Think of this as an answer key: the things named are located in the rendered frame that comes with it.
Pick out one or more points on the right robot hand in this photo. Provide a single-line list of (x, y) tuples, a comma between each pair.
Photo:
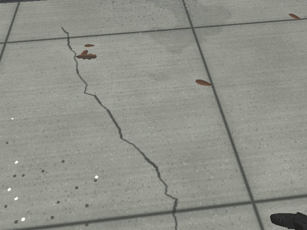
[(296, 221)]

